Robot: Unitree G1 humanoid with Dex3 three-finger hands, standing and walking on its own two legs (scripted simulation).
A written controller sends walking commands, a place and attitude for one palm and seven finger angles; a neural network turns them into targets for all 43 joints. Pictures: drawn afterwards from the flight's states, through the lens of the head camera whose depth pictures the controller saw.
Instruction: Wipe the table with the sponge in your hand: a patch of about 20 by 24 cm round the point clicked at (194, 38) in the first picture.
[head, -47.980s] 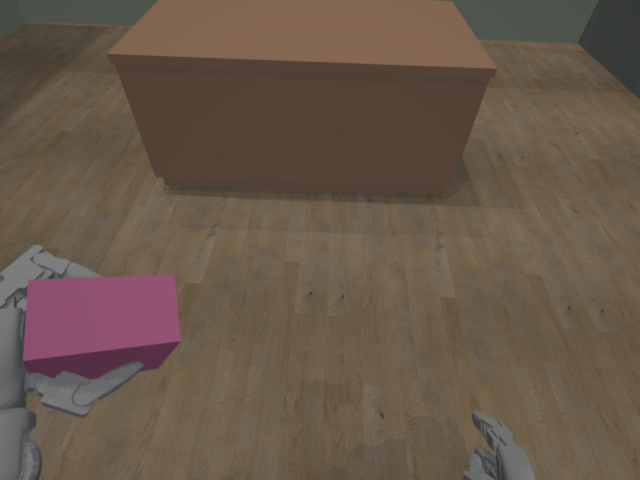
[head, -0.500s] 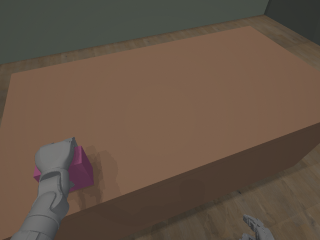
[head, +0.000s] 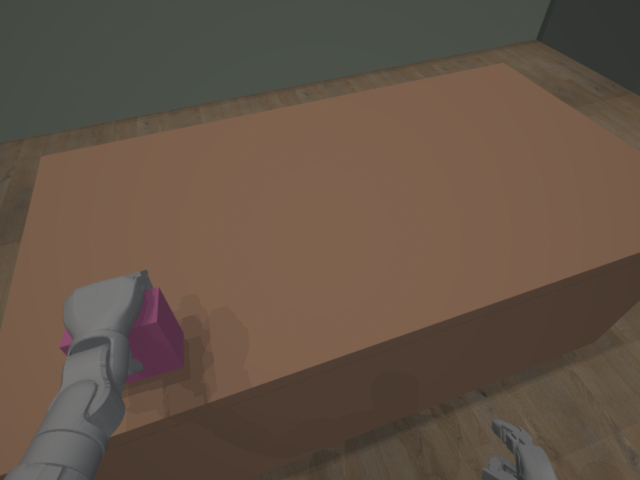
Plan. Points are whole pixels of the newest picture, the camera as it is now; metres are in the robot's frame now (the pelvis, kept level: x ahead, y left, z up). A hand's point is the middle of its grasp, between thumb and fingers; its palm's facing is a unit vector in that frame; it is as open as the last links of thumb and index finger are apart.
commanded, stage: lift the sponge slowly off the table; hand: left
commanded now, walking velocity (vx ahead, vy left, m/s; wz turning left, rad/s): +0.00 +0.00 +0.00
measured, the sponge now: (134, 346) +0.28 +0.31 -0.03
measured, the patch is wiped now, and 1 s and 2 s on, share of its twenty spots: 0.95 0.95 0.95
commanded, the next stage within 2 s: bring the sponge back beside the body in 1.00 s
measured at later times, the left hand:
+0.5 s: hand (121, 316) +0.29 +0.30 +0.04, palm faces -0.07 -0.07 -1.00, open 10.4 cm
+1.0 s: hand (108, 302) +0.29 +0.30 +0.07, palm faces -0.02 -0.07 -1.00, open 10.4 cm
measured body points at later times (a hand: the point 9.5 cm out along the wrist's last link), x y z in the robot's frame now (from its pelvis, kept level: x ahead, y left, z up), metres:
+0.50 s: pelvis +0.00 -0.01 +0.01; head +0.01 -0.04 +0.46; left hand +0.29 +0.30 +0.10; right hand +0.19 -0.25 -0.10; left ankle +0.00 +0.08 -0.73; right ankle -0.02 -0.10 -0.73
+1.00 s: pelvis +0.01 -0.01 +0.01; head +0.01 -0.04 +0.46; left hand +0.29 +0.30 +0.13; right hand +0.22 -0.23 -0.09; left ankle +0.00 +0.08 -0.73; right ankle -0.02 -0.10 -0.73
